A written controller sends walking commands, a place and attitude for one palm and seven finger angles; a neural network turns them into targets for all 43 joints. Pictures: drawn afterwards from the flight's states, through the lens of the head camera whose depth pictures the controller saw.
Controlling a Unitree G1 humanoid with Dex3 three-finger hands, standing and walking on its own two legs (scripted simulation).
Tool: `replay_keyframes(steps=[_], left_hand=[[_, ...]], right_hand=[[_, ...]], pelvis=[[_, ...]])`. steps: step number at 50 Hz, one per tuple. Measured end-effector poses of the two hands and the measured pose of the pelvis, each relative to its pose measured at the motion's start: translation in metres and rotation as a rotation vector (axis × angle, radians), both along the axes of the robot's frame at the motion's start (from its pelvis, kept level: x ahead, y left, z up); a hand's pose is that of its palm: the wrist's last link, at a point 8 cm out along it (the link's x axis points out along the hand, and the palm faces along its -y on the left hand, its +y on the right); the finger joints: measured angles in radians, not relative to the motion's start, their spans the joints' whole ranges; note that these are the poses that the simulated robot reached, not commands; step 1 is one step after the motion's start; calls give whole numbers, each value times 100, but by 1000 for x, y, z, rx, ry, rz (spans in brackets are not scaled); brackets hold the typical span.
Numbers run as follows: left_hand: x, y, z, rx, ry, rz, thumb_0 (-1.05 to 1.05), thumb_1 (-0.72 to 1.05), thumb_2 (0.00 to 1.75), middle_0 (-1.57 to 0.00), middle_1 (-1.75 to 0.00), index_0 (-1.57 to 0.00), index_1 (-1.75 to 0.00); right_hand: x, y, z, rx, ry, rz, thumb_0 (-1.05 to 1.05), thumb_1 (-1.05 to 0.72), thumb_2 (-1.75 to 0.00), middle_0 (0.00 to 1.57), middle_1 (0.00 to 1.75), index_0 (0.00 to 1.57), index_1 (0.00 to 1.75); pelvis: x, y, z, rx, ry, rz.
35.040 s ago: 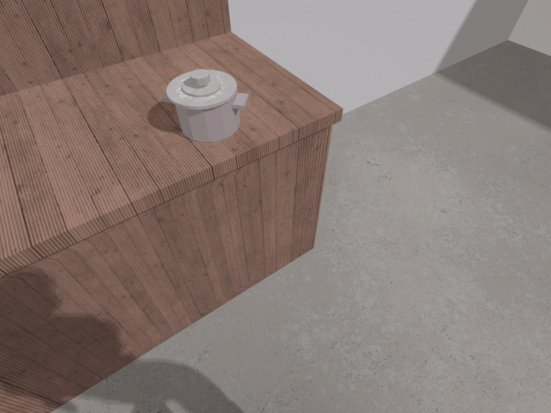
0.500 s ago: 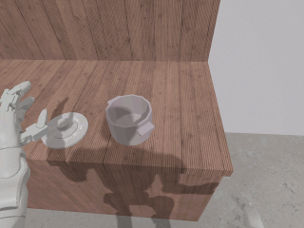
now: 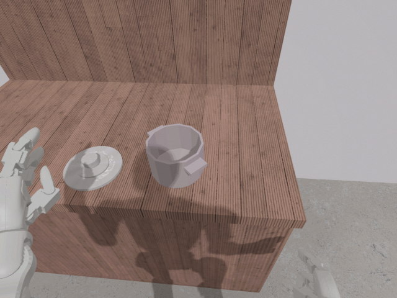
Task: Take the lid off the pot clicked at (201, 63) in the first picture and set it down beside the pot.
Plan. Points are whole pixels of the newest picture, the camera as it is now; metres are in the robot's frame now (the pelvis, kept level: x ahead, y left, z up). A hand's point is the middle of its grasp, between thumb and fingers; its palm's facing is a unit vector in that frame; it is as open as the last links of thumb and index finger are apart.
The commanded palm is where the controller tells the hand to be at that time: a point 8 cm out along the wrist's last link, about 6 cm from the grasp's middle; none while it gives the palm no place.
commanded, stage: draw the hand back to the body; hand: left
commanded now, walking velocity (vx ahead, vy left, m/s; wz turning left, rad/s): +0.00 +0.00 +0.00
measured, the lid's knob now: (90, 160) +0.45 +0.35 -0.01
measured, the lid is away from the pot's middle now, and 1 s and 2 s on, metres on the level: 0.24 0.24 0.24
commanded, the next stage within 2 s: step back with the hand held close in 0.48 s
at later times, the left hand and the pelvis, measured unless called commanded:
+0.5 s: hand (40, 222) +0.18 +0.26 +0.15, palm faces +0.41 -0.84 -0.37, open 7.4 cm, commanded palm +0.13 +0.30 +0.17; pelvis +0.00 +0.02 +0.00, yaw +1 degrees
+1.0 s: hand (30, 234) +0.17 +0.27 +0.14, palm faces +0.24 -0.83 -0.51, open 7.4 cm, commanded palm +0.11 +0.32 +0.17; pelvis -0.03 +0.04 -0.01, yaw -1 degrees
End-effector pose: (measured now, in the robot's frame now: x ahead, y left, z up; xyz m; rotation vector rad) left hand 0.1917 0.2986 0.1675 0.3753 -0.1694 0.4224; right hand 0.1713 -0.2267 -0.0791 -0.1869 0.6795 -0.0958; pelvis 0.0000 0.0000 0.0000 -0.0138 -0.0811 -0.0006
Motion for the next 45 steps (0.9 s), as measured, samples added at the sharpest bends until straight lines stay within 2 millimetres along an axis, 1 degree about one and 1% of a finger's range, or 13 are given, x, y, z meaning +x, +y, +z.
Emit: replay_keyframes(steps=[3,7,19,23,31,34,36,40,43,45], left_hand=[[-8,0,-3,1,13,-6,2,89,90,-21,-31,-21,-31],[-19,-2,-1,14,11,-18,2,89,90,-21,-31,-21,-31],[-49,-6,2,45,39,-33,2,89,90,-21,-31,-21,-31],[-52,-2,0,39,41,-17,2,89,90,-21,-31,-21,-31],[-48,0,3,46,33,-19,2,89,90,-21,-31,-21,-31],[-43,9,12,99,-12,-29,2,89,90,-21,-31,-21,-31],[-38,12,13,119,-27,-42,2,89,90,-21,-31,-21,-31],[-33,9,4,118,9,-110,2,89,90,-20,-31,-21,-31],[-36,6,-4,126,57,-170,2,89,90,-21,-31,-21,-31],[-41,6,-6,146,76,-196,2,89,90,-21,-31,-21,-31]], right_hand=[[0,3,2,-3,-7,2,1,-91,-90,20,30,20,29],[2,8,4,-6,-23,11,1,-91,-90,20,30,20,29],[14,28,10,7,-66,48,1,-90,-90,20,30,20,29],[18,33,10,3,-62,62,1,-90,-90,20,30,20,30],[21,38,12,2,-65,68,1,-90,-90,20,30,20,30],[19,36,12,-11,-42,64,1,-90,-90,20,30,20,30],[15,33,13,-24,-21,54,1,-90,-90,20,30,20,30],[3,25,14,-48,8,9,1,-90,-90,20,30,21,30],[-9,21,14,-60,25,-31,1,-90,-90,20,30,20,30],[-16,20,14,-66,33,-51,1,-90,-90,20,30,20,30]], pelvis=[[-1,2,0,-2,-1,-1],[-1,6,0,-3,-3,0],[0,15,-1,-6,1,4],[1,16,-2,-8,1,9],[4,18,-2,-9,6,5],[2,18,-2,-14,24,0],[-1,19,-3,-15,38,-4],[-6,26,-4,-12,62,-13],[-11,32,-5,-9,75,-16],[-15,34,-7,-5,79,-15]])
